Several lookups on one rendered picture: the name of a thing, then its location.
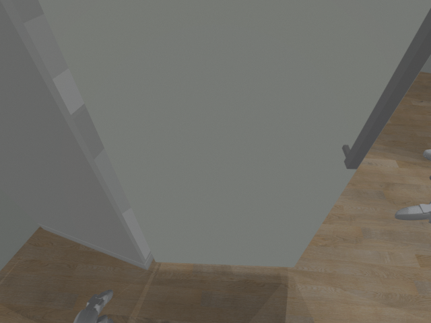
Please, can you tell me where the robot left hand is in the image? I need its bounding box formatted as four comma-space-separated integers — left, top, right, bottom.
73, 289, 114, 323

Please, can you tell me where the fridge door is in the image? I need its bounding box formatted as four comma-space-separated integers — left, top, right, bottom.
38, 0, 431, 267

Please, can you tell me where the handle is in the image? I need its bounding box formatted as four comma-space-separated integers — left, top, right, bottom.
342, 8, 431, 169

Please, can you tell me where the robot right hand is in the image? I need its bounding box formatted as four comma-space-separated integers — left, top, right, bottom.
395, 149, 431, 223

